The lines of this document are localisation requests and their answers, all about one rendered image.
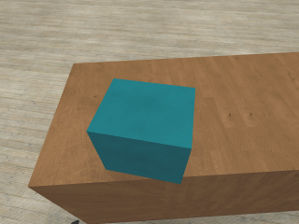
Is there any pedestal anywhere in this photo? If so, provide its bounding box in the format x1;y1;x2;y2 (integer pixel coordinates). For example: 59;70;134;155
27;51;299;224

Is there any carton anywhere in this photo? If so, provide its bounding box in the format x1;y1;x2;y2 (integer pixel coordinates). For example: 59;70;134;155
86;78;195;184

